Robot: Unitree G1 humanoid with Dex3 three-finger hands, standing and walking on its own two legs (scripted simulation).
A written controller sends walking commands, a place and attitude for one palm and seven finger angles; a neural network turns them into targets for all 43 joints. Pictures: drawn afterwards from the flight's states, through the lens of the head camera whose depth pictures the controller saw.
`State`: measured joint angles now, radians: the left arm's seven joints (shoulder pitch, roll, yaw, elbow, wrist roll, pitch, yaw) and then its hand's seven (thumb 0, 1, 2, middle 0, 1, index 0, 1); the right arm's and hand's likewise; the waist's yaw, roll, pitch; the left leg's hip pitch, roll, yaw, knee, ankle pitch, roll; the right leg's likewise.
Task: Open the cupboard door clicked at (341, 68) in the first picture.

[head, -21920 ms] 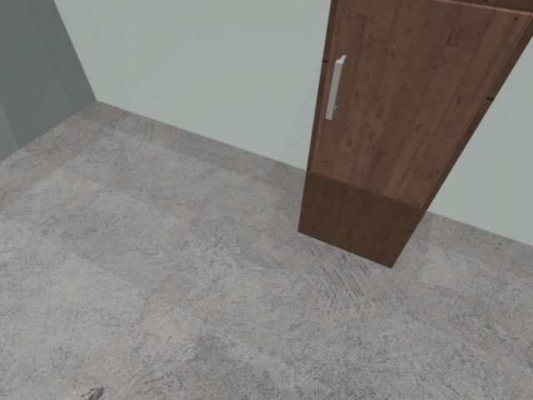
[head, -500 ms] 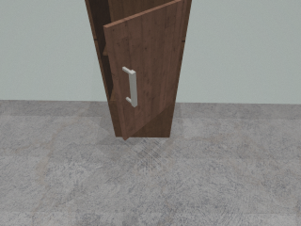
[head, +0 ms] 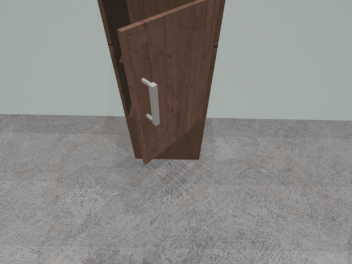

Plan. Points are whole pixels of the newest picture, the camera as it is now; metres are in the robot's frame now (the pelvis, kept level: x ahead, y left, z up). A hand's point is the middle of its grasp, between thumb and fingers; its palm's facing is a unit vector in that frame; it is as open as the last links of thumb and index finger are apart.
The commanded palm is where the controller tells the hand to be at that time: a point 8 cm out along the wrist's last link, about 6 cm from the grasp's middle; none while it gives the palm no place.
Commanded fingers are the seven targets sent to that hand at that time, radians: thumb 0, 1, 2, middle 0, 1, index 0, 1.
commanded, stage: walk to a spot facing it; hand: left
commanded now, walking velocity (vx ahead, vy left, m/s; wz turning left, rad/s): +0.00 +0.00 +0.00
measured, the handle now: (150, 103) +0.58 +0.12 +0.01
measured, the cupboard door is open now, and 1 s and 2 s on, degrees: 46 46 46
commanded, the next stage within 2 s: none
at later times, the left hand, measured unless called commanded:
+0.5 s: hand out of the picture +0.02 +0.20 -0.18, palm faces -0.08 -0.97 -0.23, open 7.4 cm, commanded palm none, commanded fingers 0.00 0.90 0.90 -0.20 -0.30 -0.20 -0.30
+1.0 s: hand out of the picture +0.10 +0.14 -0.17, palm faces -0.34 -0.91 -0.25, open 7.4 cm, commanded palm none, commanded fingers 0.00 0.90 0.90 -0.20 -0.30 -0.20 -0.30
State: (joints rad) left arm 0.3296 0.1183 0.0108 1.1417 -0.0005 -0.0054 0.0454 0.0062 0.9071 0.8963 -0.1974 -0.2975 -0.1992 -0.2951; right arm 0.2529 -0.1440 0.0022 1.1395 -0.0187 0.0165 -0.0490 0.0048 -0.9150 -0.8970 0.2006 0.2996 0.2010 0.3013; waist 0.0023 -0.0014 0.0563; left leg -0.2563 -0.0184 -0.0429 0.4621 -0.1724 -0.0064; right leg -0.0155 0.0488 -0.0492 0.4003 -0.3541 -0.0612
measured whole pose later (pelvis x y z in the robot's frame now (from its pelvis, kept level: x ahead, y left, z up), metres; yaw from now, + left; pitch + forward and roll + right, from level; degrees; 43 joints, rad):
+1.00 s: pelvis -0.02 -0.02 +0.00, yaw -25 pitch +2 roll +1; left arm 0.23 0.19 0.07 0.93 0.03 0.03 0.01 0.01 0.90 0.90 -0.20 -0.30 -0.20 -0.30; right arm 0.09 -0.21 -0.06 0.90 -0.01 0.05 -0.04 0.01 -0.91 -0.90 0.20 0.30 0.20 0.30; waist 0.04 -0.01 0.09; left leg -0.40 0.01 -0.01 0.86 -0.44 -0.06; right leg -0.26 0.10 0.13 0.51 -0.27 -0.07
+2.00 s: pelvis +0.04 -0.11 +0.01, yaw -60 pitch +2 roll -1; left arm 0.22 0.23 0.10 0.96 0.04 0.02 -0.06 0.01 0.91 0.90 -0.20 -0.30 -0.20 -0.29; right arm 0.36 -0.15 -0.01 0.93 -0.03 -0.06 -0.03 0.00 -0.91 -0.90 0.20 0.30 0.20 0.30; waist 0.00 -0.04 0.04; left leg -0.12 0.06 0.17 0.41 -0.32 0.00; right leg -0.61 -0.03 -0.02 1.16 -0.27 0.00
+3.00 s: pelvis +0.17 -0.55 +0.00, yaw -80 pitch +0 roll +1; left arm 0.26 0.16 0.07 1.05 0.03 -0.01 -0.02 0.02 0.92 0.90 -0.20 -0.30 -0.20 -0.29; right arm 0.29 -0.19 -0.05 1.04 -0.03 -0.06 -0.02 -0.01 -0.95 -0.90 0.20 0.30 0.20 0.30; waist 0.03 -0.02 0.05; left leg -0.15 0.05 0.21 0.41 -0.25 0.01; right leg -0.57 -0.10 -0.04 0.98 -0.24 -0.01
